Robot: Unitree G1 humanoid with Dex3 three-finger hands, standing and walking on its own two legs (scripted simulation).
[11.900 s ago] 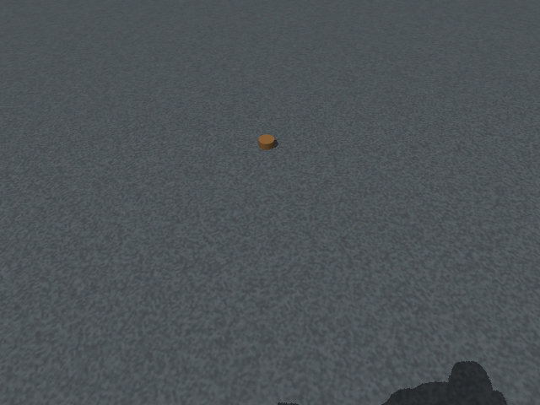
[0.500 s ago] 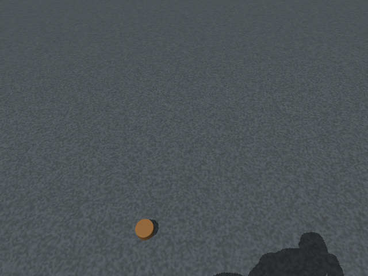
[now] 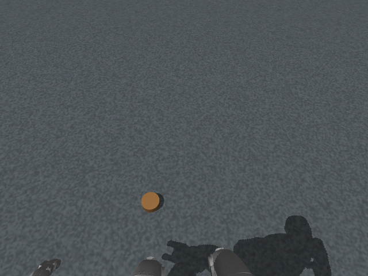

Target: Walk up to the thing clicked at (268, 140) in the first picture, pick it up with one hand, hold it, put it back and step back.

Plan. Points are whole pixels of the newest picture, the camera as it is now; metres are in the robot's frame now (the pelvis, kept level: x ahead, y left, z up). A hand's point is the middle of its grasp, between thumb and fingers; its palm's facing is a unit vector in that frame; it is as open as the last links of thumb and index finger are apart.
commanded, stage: walk up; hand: left
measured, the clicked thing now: (150, 202) +0.54 +0.20 -0.71
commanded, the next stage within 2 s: none
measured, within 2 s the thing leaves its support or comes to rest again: neither
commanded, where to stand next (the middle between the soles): +0.14 -0.01 m, yaw -3 degrees
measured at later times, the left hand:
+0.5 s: hand out of the picture +0.02 +0.26 -0.08, palm faces -0.09 -0.85 -0.51, open 7.4 cm
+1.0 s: hand out of the picture +0.12 +0.24 -0.14, palm faces -0.09 -0.91 -0.40, open 7.4 cm
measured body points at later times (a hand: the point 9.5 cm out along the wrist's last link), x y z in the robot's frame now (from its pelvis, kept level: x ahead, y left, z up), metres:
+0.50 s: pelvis +0.02 -0.04 +0.03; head +0.03 -0.08 +0.48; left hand +0.03 +0.30 -0.05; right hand +0.04 -0.39 -0.10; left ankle +0.16 +0.10 -0.63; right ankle -0.04 -0.18 -0.70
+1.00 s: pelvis +0.03 -0.02 +0.00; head +0.08 -0.02 +0.45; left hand +0.12 +0.29 -0.11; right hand +0.15 -0.34 -0.10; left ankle +0.14 +0.10 -0.70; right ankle +0.04 -0.13 -0.70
